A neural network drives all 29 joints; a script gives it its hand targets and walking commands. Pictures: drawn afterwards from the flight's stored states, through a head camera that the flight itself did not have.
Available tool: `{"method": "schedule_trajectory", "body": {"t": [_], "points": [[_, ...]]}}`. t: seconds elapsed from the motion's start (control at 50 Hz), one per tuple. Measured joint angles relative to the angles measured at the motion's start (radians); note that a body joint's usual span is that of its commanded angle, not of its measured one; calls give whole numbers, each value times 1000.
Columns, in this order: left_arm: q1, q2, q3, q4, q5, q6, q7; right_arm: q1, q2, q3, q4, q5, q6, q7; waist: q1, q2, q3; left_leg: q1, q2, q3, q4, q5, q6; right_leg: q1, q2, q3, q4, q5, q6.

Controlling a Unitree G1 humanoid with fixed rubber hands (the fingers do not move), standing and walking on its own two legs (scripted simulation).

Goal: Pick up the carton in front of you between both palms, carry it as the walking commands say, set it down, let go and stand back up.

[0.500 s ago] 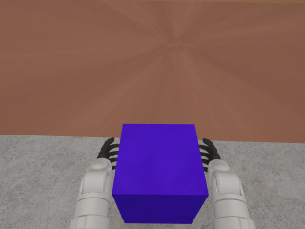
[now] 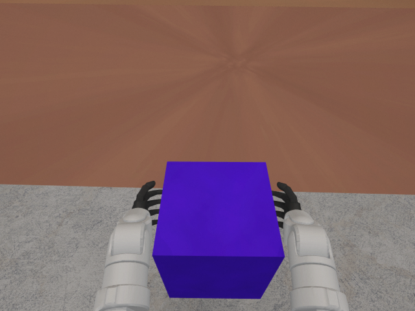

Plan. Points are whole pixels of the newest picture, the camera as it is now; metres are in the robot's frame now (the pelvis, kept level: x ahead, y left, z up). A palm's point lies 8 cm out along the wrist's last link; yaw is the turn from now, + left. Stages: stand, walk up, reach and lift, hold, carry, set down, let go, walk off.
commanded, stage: hold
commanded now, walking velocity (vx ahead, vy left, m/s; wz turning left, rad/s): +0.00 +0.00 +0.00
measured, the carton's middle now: (215, 232) +0.30 +0.00 -0.03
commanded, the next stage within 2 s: carry in 0.58 s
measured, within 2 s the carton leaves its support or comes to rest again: neither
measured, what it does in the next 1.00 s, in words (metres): walks ahead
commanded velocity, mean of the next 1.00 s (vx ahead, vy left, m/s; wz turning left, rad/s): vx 0.23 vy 0.00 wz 0.00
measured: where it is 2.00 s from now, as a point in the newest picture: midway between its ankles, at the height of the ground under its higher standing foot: (219, 232)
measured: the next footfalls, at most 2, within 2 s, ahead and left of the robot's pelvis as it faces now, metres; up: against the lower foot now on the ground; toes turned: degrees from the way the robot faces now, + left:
right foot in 1.22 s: +0.33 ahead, -0.13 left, +0.00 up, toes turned -11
left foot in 1.66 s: +0.71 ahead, +0.07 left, +0.00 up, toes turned +10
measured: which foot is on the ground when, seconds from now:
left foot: down 0.00-1.00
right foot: down 0.00-0.98, up 1.00-1.00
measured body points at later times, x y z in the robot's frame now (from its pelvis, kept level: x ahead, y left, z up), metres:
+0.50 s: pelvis +0.01 +0.00 +0.00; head -0.03 +0.00 +0.45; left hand +0.31 +0.15 +0.04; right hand +0.31 -0.15 +0.04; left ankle +0.03 +0.13 -0.74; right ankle +0.02 -0.13 -0.74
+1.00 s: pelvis +0.12 -0.01 -0.02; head +0.09 -0.01 +0.43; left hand +0.39 +0.14 +0.07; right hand +0.39 -0.17 +0.08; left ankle +0.08 +0.10 -0.75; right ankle +0.02 -0.14 -0.74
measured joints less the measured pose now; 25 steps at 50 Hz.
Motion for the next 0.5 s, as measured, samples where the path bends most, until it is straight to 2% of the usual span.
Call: {"method": "schedule_trajectory", "body": {"t": [0.5], "points": [[30,7,-27,-25,-3,8,2,30,-7,30,-26,5,9,-5,0,0,-8,23,3,3,-28,1,1,22,-2,-4,-27,0,-3]]}}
